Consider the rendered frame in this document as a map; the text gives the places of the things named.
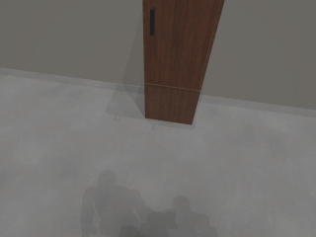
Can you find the handle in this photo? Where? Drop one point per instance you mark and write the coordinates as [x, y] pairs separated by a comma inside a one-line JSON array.
[[152, 21]]

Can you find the cupboard door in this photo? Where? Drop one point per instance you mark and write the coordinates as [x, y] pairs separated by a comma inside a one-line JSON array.
[[176, 54]]

